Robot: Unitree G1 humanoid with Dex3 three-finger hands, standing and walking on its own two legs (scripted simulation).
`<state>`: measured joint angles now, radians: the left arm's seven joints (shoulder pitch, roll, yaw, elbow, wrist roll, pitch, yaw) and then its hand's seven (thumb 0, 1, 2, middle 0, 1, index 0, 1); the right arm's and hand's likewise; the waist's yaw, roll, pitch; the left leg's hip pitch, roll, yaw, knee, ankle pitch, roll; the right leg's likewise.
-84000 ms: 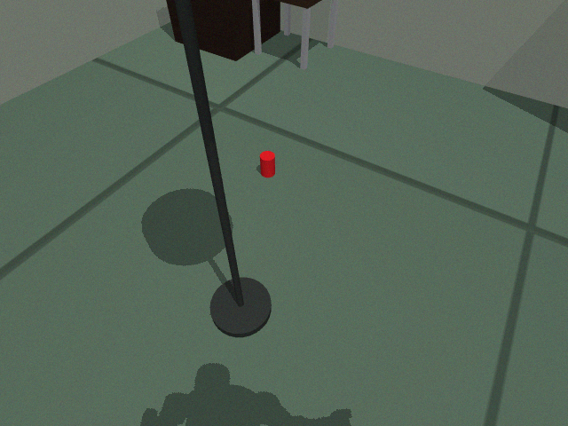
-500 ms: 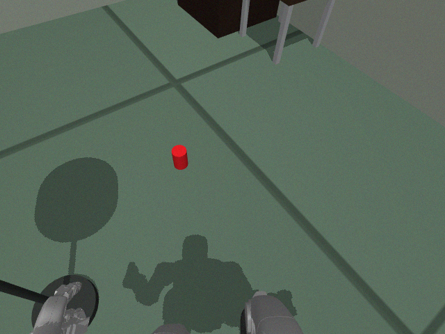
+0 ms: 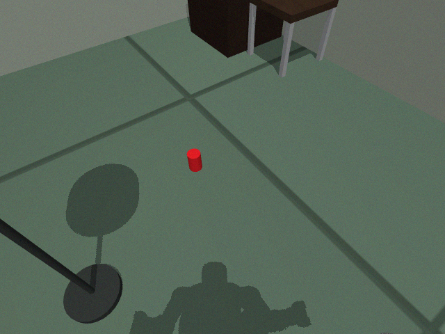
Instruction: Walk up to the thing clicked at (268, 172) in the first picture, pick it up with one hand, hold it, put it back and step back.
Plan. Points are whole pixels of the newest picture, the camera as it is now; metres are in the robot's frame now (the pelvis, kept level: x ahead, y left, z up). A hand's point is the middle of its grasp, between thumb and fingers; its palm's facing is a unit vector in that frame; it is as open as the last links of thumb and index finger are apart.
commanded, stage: step back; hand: left
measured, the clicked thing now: (194, 160) +1.07 +0.21 -0.70
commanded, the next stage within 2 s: stand in 0.94 s
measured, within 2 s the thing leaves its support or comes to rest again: neither
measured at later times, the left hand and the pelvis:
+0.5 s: hand out of the picture +0.07 +0.26 -0.13, palm faces +0.03 -0.93 -0.37, open 7.4 cm; pelvis +0.00 +0.00 +0.01, yaw +1 degrees
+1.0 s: hand (93, 329) +0.15 +0.27 -0.13, palm faces +0.01 -0.93 -0.36, open 7.4 cm; pelvis +0.05 +0.01 +0.02, yaw +0 degrees
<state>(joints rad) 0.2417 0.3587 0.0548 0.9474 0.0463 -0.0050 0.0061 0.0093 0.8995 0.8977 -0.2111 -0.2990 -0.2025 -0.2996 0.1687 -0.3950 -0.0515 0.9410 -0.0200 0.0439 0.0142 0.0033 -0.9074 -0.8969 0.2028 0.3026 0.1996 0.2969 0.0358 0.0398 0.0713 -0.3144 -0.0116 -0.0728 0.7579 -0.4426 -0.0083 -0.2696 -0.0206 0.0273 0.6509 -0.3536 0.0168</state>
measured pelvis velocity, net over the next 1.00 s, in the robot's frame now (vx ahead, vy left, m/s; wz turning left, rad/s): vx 0.05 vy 0.01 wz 0.00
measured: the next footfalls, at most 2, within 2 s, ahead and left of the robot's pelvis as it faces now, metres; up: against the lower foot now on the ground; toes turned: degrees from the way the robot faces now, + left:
left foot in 0.02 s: +0.03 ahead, +0.13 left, +0.00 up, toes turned -2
left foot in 0.56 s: +0.09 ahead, +0.13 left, +0.00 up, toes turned +1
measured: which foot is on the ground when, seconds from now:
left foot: up 0.00-0.00, down 0.02-0.32, up 0.34-0.54, down 0.56-1.00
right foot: down 0.00-1.00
